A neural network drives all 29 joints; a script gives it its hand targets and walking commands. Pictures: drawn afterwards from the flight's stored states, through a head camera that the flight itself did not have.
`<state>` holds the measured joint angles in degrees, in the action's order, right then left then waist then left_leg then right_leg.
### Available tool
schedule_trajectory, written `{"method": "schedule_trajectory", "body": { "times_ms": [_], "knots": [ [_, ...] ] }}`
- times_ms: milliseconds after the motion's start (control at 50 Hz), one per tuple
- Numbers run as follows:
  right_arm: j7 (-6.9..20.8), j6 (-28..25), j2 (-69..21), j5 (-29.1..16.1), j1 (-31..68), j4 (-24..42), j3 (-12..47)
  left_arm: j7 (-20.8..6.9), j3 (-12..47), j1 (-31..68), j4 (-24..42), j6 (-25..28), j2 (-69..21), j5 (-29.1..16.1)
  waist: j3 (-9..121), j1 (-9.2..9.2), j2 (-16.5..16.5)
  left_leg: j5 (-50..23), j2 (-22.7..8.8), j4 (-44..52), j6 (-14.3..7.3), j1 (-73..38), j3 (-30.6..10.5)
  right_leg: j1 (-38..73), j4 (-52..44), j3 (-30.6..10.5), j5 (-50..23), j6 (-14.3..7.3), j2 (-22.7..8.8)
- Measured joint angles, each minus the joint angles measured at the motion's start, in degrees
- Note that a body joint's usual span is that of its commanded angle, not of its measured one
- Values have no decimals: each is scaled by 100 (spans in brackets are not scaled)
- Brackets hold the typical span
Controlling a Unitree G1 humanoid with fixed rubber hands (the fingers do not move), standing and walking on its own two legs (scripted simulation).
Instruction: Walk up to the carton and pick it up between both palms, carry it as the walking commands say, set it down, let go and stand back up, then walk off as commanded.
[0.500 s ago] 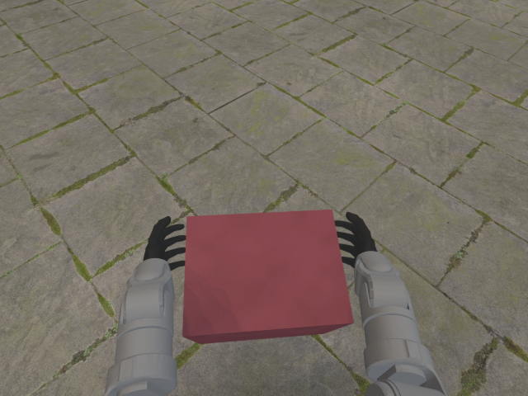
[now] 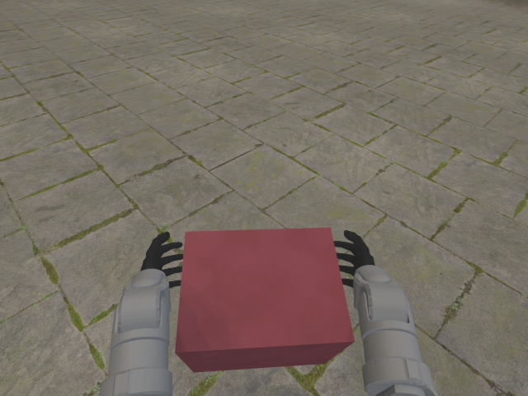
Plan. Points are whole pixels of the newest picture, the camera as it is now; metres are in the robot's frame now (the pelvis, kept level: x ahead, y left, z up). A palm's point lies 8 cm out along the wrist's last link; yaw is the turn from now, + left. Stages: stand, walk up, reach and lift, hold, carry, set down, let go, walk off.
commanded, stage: reach and lift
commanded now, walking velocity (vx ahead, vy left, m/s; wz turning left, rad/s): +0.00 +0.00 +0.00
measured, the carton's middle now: (259, 302) +0.29 +0.03 -0.04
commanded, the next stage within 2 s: hold in 1.32 s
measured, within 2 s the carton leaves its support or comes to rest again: neither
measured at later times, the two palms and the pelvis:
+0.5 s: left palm (165, 269) +0.28 +0.18 +0.05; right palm (374, 282) +0.29 -0.15 +0.05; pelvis +0.00 +0.01 +0.00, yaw +0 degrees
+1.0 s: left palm (166, 270) +0.28 +0.18 +0.05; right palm (374, 287) +0.28 -0.15 +0.04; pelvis +0.01 +0.01 +0.00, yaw +0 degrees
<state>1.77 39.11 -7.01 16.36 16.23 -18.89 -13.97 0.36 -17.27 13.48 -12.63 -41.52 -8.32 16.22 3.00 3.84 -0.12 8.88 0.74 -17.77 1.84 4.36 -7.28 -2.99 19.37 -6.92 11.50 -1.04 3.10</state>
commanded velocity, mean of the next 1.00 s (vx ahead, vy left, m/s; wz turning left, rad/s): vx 0.00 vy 0.00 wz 0.00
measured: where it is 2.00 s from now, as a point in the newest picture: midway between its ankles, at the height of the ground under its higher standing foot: outside the picture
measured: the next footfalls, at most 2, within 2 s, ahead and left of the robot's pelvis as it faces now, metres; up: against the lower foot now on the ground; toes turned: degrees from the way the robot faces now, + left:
none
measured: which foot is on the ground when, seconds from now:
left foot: down 0.00-1.00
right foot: down 0.00-1.00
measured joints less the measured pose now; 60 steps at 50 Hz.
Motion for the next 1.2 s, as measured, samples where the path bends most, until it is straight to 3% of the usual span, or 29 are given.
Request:
{"method": "schedule_trajectory", "body": {
  "times_ms": [620,1200],
  "knots": [
    [102,281,-32,128,-27,381,-230,-65,93,259,-121,-88,-63,172,-139,-438,22,2,102,-35,-122,6,52,75,-133,-12,-56,117,-113],
    [-43,360,-91,27,-493,840,68,-88,342,-143,197,-112,24,44,-207,-417,9,17,87,-2,-101,-131,-9,225,-166,53,-31,79,-94]
  ]
}}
